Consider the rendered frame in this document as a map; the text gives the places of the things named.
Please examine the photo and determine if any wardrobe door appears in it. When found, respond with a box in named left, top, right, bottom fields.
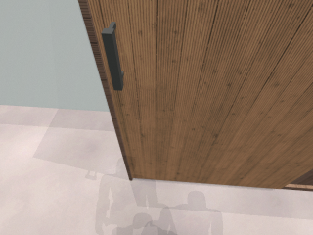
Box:
left=290, top=169, right=313, bottom=186
left=88, top=0, right=313, bottom=189

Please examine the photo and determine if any handle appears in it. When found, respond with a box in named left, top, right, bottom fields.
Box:
left=101, top=22, right=124, bottom=91

